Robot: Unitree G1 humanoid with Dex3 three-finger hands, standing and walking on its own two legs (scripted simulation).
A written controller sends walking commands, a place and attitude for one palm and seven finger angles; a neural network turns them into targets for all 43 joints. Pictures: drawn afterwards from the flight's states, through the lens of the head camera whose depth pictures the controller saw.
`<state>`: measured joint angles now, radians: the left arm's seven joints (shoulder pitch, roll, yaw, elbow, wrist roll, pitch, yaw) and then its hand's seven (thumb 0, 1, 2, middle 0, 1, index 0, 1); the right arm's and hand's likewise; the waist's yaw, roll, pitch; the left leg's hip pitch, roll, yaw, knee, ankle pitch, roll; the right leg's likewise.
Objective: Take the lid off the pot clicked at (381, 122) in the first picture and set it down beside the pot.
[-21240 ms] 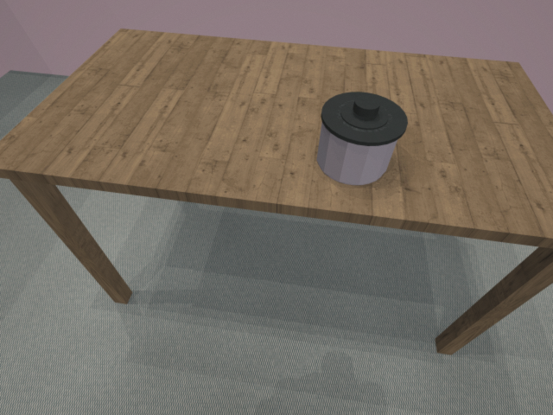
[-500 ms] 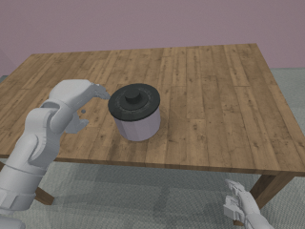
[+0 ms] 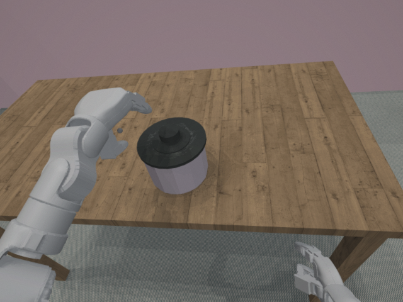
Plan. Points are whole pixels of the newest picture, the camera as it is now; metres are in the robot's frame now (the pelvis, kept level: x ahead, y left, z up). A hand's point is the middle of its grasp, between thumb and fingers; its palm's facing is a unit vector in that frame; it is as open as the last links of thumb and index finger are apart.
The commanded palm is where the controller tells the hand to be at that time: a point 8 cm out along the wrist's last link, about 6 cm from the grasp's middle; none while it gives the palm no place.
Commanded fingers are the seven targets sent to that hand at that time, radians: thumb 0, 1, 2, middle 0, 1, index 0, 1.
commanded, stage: move the open hand above the knob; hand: left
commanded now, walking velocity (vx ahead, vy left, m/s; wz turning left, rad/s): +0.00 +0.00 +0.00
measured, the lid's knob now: (169, 133) +0.45 +0.11 +0.11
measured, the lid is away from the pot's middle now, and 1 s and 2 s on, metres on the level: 0.00 0.00 0.00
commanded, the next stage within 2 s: none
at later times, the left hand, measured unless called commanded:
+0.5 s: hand (153, 114) +0.41 +0.12 +0.19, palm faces -0.08 +0.00 -1.00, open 10.0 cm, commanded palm +0.40 +0.13 +0.24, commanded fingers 0.00 -0.34 1.53 -0.84 -0.08 -0.84 -0.08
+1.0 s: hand (161, 125) +0.42 +0.12 +0.16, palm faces -0.19 -0.04 -0.98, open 10.1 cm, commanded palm +0.40 +0.13 +0.24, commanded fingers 0.00 -0.34 1.53 -0.84 -0.08 -0.84 -0.08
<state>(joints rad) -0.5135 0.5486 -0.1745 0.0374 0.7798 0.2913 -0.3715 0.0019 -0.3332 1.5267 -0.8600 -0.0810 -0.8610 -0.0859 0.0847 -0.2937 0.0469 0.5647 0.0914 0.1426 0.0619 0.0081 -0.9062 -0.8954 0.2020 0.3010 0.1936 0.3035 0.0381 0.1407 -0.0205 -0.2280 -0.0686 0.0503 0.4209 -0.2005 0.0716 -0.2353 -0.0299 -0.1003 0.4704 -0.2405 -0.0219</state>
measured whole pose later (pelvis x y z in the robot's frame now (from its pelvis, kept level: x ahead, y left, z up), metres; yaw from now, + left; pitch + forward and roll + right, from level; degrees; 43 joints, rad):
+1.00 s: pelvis +0.01 -0.01 +0.00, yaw +0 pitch +2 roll +1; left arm -0.71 0.44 -0.35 0.31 0.82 0.36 -0.37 0.00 -0.33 1.53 -0.86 -0.08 -0.86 -0.09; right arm 0.11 -0.29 0.05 0.59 0.10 0.16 0.04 0.01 -0.91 -0.90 0.20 0.30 0.19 0.30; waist -0.01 0.12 -0.02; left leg -0.23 -0.06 0.05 0.42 -0.22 0.06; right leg -0.24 -0.02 -0.09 0.47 -0.26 -0.03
